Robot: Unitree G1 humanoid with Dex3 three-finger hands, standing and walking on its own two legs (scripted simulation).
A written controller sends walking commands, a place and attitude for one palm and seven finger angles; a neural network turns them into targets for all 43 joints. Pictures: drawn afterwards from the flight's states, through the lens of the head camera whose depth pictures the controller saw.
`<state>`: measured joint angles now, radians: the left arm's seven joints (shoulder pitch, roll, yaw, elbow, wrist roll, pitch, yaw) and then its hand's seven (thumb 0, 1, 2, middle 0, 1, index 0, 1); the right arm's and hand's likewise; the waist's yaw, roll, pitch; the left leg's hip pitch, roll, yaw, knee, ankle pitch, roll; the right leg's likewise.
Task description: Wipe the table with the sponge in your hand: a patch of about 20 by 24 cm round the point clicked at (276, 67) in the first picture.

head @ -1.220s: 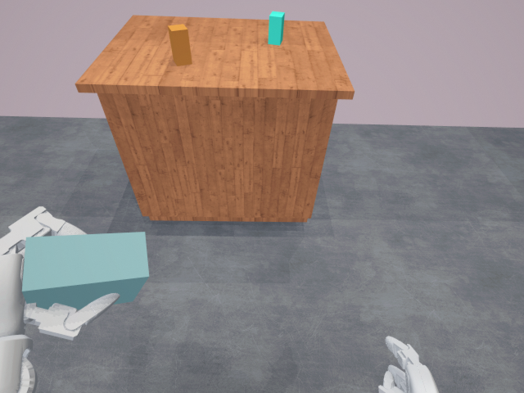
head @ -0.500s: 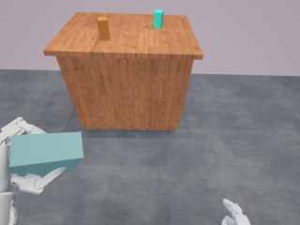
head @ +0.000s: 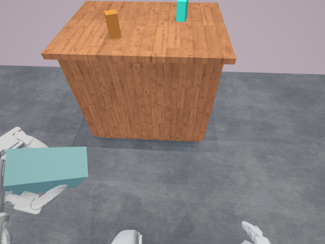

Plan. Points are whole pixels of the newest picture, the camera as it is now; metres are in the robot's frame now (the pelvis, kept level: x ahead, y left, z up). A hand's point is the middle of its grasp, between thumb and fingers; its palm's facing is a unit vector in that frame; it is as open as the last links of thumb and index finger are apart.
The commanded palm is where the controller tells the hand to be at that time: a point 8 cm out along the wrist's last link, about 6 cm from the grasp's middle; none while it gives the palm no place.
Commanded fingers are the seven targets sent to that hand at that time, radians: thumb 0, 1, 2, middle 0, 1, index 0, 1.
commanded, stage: walk to a spot facing it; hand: left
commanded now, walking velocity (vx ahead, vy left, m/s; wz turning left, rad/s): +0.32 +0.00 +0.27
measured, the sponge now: (58, 170) +0.22 +0.20 +0.15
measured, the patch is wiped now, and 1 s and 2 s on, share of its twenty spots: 0.00 0.00 0.00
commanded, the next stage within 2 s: turn to face it in 0.22 s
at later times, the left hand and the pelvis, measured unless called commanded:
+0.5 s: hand (58, 112) +0.33 +0.22 +0.19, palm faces +0.47 -0.75 -0.47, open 9.6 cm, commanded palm +0.29 +0.26 +0.18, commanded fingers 0.00 0.10 1.30 -1.20 -1.60 -1.20 -1.60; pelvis +0.14 -0.03 -0.01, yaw +2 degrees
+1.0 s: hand (111, 81) +0.45 +0.14 +0.17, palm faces +0.18 -0.89 -0.42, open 9.5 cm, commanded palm +0.41 +0.18 +0.18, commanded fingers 0.00 0.10 1.30 -1.20 -1.60 -1.20 -1.60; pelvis +0.18 -0.05 +0.00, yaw -15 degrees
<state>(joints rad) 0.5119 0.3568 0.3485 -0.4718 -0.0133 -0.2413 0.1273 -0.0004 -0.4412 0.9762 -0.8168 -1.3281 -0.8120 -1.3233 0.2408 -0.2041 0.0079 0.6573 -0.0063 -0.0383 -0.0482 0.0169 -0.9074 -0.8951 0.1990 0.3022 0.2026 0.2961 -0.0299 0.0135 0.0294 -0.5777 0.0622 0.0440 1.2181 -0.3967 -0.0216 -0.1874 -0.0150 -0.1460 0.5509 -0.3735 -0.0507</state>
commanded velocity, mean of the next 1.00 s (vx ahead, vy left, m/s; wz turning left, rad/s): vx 0.07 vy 0.00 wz -0.32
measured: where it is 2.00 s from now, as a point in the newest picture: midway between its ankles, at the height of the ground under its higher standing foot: outside the picture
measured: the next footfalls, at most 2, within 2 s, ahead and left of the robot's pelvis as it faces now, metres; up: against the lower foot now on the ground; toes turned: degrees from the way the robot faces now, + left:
left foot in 0.20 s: +0.20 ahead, +0.14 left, +0.00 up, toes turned +12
right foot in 0.52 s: +0.23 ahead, -0.13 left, +0.00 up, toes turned -6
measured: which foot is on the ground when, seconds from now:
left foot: up 0.00-0.18, down 0.20-0.52, up 0.54-0.90, down 0.92-1.00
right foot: down 0.00-0.20, up 0.22-0.50, down 0.52-0.94, up 0.96-1.00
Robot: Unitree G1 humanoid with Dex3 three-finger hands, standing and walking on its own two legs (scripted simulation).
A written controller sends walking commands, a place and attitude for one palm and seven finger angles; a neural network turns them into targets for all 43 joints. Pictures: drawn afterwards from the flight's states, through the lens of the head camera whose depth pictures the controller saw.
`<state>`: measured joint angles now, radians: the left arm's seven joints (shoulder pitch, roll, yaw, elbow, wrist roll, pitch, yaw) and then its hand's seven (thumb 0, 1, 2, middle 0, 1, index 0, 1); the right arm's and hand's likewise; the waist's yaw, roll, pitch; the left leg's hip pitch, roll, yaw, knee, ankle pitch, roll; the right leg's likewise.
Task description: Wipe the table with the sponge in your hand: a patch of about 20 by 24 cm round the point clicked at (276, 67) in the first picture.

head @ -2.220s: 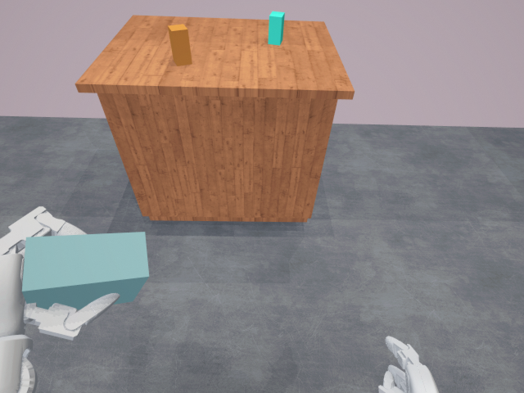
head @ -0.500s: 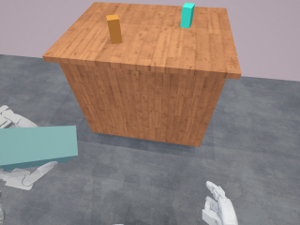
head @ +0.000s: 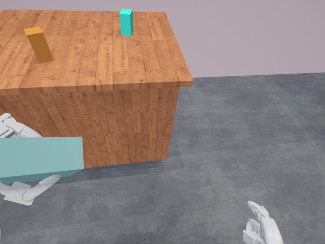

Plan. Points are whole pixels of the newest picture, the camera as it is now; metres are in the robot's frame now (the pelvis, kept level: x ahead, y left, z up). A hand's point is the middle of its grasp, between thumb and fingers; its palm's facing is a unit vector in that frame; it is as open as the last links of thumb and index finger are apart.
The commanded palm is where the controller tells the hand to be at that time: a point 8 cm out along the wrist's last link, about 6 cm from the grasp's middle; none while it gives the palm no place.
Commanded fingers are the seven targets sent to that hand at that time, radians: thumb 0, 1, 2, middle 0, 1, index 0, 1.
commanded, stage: turn to face it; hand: left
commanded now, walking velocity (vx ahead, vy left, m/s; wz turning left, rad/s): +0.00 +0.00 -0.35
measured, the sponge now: (51, 160) +0.22 +0.22 +0.16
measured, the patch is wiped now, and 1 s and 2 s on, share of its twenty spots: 0.00 0.00 0.00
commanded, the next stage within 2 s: take the last steps up to it in 0.20 s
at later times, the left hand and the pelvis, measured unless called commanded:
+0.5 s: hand (101, 174) +0.20 +0.12 +0.18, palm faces +0.19 -0.84 -0.50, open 9.5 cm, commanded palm +0.15 +0.19 +0.18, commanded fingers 0.00 0.10 1.30 -1.20 -1.60 -1.20 -1.60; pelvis -0.05 -0.06 +0.00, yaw -9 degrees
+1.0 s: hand (122, 179) +0.19 +0.09 +0.17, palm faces +0.30 -0.85 -0.43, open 9.5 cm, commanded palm +0.14 +0.15 +0.18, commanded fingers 0.00 0.10 1.30 -1.20 -1.60 -1.20 -1.60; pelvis -0.05 -0.11 +0.00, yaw -7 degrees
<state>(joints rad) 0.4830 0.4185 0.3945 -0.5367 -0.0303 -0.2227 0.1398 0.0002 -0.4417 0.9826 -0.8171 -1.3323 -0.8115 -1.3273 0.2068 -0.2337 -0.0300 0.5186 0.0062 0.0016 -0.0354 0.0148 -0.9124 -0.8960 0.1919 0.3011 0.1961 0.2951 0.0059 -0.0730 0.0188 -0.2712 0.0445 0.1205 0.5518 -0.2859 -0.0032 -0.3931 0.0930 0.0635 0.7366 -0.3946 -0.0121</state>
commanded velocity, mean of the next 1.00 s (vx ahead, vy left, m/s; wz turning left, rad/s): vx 0.22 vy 0.08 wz -0.08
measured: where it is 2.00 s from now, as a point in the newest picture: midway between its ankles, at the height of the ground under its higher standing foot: outside the picture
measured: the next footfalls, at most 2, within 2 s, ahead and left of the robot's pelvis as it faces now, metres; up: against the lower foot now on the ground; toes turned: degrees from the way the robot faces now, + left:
right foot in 0.26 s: +0.01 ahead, -0.16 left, +0.00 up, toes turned -13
left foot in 0.60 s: +0.01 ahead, +0.05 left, +0.00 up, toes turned -2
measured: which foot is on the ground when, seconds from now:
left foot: down 0.00-0.28, up 0.30-0.58, down 0.60-0.88, up 0.90-1.00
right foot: up 0.00-0.24, down 0.26-0.62, up 0.64-0.86, down 0.88-1.00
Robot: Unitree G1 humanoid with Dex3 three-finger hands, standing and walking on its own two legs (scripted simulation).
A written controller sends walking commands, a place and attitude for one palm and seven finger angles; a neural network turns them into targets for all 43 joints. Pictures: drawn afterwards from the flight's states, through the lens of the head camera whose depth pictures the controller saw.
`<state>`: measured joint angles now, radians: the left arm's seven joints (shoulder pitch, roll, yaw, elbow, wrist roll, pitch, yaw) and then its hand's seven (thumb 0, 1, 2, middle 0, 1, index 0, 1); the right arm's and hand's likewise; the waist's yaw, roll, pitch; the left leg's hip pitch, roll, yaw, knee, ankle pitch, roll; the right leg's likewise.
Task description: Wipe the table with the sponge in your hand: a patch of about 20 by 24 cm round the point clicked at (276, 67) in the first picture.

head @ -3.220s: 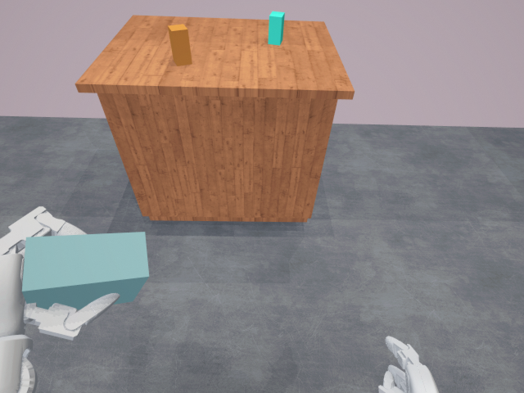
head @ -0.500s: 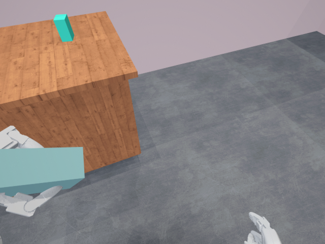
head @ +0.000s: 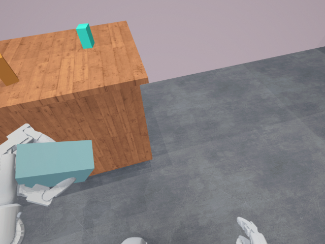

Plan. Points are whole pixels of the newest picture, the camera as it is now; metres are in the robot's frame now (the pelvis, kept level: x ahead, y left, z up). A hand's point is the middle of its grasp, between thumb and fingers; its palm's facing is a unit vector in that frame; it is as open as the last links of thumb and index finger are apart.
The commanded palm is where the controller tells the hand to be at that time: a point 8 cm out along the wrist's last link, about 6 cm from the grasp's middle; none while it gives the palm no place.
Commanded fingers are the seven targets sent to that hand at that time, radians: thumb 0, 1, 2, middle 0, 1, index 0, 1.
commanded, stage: take the last steps up to it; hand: left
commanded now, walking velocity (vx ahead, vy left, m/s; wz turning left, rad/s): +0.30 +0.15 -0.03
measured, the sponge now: (66, 164) +0.23 +0.20 +0.16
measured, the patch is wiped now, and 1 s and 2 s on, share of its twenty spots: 0.00 0.00 0.00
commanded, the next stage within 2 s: come to a stop and stand still in 1.40 s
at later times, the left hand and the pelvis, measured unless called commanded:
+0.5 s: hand (61, 119) +0.33 +0.24 +0.17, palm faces +0.36 -0.82 -0.44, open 9.5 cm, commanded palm +0.27 +0.29 +0.18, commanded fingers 0.00 0.10 1.30 -1.20 -1.60 -1.20 -1.60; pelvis +0.10 +0.02 +0.00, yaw -2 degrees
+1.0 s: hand (71, 84) +0.45 +0.27 +0.18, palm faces +0.37 -0.82 -0.45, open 9.5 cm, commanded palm +0.38 +0.31 +0.18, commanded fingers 0.00 0.10 1.30 -1.20 -1.60 -1.20 -1.60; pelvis +0.21 +0.04 -0.01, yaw -2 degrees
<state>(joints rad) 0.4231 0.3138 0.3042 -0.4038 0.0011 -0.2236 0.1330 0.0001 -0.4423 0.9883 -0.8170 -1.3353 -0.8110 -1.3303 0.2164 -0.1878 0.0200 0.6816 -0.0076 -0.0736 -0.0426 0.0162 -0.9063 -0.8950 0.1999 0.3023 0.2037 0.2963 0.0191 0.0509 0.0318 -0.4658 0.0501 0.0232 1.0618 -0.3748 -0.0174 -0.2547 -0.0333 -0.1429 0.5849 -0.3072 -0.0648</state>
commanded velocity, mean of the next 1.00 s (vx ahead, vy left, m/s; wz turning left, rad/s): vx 0.29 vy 0.14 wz -0.01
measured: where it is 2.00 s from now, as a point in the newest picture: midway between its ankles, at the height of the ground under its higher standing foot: (165, 233)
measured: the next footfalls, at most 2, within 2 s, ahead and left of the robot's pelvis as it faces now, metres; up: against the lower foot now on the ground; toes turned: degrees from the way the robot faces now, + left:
left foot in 0.32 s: +0.16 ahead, +0.15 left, +0.00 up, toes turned +8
right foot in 0.58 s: +0.18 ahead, -0.09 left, +0.00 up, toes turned -10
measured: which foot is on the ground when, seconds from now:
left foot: up 0.00-0.30, down 0.32-0.58, up 0.60-0.92, down 0.94-1.00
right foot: down 0.00-0.32, up 0.34-0.56, down 0.58-0.94, up 0.96-1.00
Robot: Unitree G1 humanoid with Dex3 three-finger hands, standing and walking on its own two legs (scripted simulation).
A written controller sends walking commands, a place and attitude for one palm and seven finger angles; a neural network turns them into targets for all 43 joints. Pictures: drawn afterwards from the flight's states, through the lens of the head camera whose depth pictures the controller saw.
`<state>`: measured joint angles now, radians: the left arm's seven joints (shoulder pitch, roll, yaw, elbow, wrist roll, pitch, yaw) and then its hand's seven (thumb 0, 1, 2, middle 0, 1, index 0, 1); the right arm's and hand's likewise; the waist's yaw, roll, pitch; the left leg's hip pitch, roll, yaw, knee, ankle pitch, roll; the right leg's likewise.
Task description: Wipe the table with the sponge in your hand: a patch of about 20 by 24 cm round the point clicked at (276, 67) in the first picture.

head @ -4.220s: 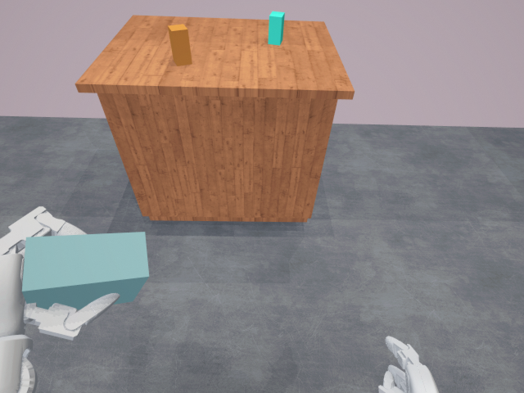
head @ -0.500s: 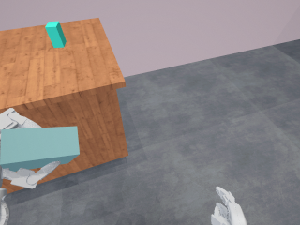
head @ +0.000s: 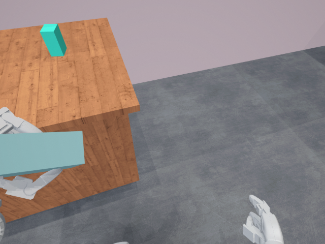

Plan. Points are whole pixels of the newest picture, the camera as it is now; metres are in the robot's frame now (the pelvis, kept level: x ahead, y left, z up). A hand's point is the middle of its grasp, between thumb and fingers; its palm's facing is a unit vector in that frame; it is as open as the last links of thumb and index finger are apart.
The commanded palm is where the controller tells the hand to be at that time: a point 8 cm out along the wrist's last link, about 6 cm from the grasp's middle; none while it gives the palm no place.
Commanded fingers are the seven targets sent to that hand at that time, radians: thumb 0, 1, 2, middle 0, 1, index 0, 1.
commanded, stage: take the last steps up to it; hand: left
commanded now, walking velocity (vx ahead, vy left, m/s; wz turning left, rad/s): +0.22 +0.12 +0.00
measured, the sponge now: (52, 153) +0.23 +0.21 +0.17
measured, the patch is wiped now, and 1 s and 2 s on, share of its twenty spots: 0.00 0.00 0.00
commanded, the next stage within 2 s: come to a stop and stand still in 0.40 s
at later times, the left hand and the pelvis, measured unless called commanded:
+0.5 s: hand (45, 117) +0.31 +0.25 +0.18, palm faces +0.37 -0.81 -0.46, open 9.5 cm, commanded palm +0.25 +0.30 +0.19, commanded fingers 0.00 0.10 1.30 -1.20 -1.60 -1.20 -1.60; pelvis +0.09 +0.02 +0.01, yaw +0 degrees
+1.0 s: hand (58, 117) +0.32 +0.23 +0.17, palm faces +0.36 -0.84 -0.41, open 9.5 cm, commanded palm +0.26 +0.28 +0.19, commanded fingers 0.00 0.10 1.30 -1.20 -1.60 -1.20 -1.60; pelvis +0.10 +0.00 +0.01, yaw -1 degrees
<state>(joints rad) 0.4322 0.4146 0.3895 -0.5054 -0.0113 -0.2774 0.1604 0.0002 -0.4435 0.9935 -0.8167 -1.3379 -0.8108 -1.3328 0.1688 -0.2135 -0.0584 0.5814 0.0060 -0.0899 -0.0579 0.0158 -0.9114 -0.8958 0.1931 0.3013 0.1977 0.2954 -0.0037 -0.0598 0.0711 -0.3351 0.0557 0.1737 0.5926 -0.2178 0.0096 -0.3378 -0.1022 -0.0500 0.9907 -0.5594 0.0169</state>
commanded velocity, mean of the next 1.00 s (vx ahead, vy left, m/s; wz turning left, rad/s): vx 0.05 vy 0.03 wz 0.00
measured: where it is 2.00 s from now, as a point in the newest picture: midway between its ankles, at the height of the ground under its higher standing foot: outside the picture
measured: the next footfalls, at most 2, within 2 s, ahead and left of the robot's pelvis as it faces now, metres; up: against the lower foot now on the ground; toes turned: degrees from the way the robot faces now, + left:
right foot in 0.18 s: +0.10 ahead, -0.10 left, +0.00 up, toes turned -9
left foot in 0.52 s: +0.14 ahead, +0.11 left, +0.00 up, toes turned +2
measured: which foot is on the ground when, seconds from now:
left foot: down 0.00-0.18, up 0.20-0.50, down 0.52-1.00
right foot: up 0.00-0.16, down 0.18-0.52, up 0.54-0.82, down 0.84-1.00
